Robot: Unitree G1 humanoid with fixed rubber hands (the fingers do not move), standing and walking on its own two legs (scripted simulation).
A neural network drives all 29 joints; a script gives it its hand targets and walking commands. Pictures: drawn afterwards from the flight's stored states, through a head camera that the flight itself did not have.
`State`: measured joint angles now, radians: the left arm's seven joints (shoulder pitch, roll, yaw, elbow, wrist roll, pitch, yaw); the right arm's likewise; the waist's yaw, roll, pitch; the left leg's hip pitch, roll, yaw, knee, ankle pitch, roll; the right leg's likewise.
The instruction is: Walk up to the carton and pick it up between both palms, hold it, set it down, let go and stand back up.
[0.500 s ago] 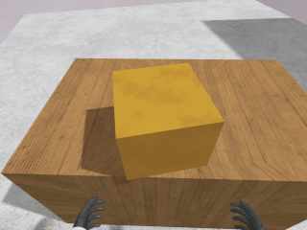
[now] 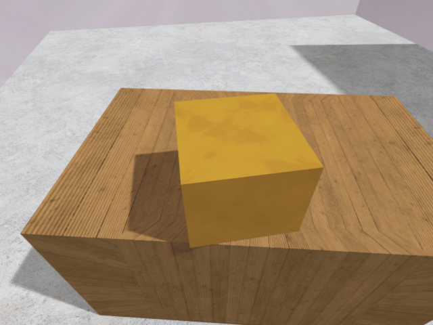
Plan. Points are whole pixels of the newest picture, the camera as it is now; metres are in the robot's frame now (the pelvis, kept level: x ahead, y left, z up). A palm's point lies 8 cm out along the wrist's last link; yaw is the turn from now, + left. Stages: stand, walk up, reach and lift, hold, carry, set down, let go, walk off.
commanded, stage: stand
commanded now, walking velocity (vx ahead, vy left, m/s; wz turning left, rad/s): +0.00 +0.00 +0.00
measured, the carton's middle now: (235, 165) +0.52 -0.01 +0.00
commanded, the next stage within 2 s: none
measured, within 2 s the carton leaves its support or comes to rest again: neither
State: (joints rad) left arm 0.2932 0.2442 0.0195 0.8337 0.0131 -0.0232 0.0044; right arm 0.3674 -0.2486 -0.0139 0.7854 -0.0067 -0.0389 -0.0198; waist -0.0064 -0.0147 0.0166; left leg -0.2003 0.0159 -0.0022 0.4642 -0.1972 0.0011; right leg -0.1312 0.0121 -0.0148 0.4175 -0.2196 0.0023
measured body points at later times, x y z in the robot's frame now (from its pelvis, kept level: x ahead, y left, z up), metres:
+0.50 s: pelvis -0.03 +0.02 +0.00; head -0.05 +0.04 +0.45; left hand -0.01 +0.28 -0.15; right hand +0.00 -0.24 -0.13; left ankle +0.04 +0.12 -0.74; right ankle +0.01 -0.12 -0.74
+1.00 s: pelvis -0.01 +0.01 +0.00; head -0.02 +0.02 +0.45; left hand +0.01 +0.26 -0.15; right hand +0.01 -0.24 -0.14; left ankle +0.04 +0.12 -0.74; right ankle +0.01 -0.12 -0.74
